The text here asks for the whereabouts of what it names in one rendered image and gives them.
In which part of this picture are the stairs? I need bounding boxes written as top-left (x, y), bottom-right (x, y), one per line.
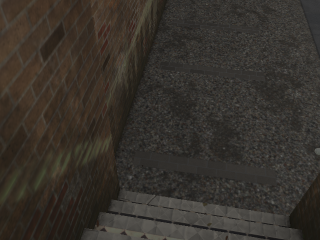
top-left (80, 190), bottom-right (304, 240)

